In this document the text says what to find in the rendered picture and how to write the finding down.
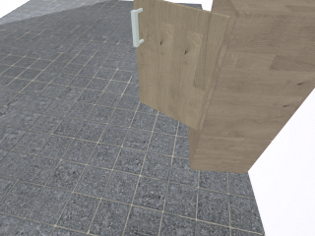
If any handle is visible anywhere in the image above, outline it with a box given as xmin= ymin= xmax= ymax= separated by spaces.
xmin=131 ymin=8 xmax=144 ymax=47

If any cupboard door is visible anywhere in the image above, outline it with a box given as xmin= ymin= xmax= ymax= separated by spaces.
xmin=133 ymin=0 xmax=230 ymax=130

